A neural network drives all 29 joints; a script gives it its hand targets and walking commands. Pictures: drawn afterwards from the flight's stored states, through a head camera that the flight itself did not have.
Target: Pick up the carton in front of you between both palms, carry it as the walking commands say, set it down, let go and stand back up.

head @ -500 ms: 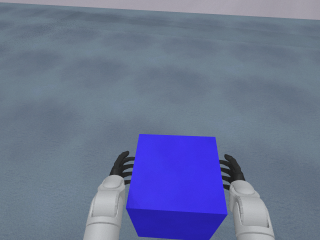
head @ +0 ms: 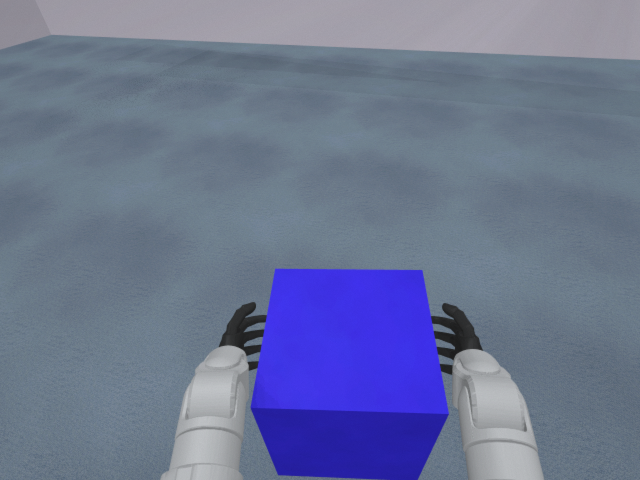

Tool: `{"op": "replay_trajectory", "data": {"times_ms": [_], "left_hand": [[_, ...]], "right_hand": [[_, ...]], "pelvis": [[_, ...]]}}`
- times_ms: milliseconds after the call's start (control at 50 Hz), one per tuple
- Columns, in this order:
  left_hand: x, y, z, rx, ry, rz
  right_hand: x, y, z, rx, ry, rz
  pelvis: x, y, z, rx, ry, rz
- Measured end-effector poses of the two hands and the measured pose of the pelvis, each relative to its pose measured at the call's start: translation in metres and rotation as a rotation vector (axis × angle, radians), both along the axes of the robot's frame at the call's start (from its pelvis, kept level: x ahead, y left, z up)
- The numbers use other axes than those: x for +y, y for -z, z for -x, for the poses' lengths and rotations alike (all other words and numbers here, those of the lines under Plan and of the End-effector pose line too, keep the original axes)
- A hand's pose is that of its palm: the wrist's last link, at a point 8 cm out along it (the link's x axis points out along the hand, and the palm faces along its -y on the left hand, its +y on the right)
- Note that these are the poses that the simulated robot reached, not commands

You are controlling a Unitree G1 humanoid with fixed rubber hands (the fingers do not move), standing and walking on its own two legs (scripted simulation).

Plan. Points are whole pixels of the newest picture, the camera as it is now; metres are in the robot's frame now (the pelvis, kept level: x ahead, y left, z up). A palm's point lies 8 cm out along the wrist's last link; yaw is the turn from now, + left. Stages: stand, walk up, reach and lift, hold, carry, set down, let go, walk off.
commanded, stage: set down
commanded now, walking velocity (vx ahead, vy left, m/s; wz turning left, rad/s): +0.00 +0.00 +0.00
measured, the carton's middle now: (347, 376) +0.31 +0.00 -0.04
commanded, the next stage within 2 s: none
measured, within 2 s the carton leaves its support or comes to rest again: neither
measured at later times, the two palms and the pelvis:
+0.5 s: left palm (265, 357) +0.35 +0.13 -0.06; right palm (454, 366) +0.34 -0.17 -0.07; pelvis -0.02 +0.01 -0.03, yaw +0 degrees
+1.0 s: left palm (295, 379) +0.41 +0.11 -0.23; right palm (449, 389) +0.39 -0.19 -0.23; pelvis -0.03 +0.02 -0.15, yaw +3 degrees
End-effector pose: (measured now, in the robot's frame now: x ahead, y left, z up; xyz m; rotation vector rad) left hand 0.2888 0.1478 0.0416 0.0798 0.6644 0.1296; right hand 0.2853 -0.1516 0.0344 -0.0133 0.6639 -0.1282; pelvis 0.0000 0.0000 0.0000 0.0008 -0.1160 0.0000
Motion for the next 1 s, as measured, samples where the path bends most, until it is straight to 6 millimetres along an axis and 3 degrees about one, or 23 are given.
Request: {"op": "replay_trajectory", "data": {"times_ms": [200, 340, 440, 600, 660, 1000], "left_hand": [[-0.004, 0.004, -0.012, 0.014, -0.03, 0.018], [-0.008, 0.028, -0.04, 0.041, -0.01, 0.005], [-0.012, 0.069, -0.058, 0.06, 0.016, -0.012], [-0.018, 0.164, -0.072, 0.041, 0.02, 0.012], [-0.02, 0.192, -0.079, 0.022, 0.01, 0.037], [-0.041, 0.271, -0.123, 0.016, 0.013, 0.072]], "right_hand": [[-0.003, 0.002, -0.018, 0.012, 0.02, -0.036], [-0.006, 0.029, -0.041, 0.039, 0.045, -0.053], [-0.011, 0.072, -0.052, 0.056, 0.043, -0.029], [-0.017, 0.166, -0.062, 0.035, 0.048, -0.006], [-0.019, 0.192, -0.068, 0.016, 0.055, -0.011], [-0.039, 0.268, -0.106, 0.009, 0.097, -0.032]], "pelvis": [[-0.007, 0.003, 0.0, 0.006, -0.021, 0.005], [0.0, 0.013, 0.006, 0.071, -0.029, 0.01], [0.009, 0.023, 0.013, 0.195, -0.014, 0.003], [0.023, 0.053, 0.022, 0.473, -0.005, -0.017], [0.026, 0.069, 0.024, 0.572, -0.011, -0.021], [0.023, 0.15, 0.034, 0.819, -0.032, -0.029]]}}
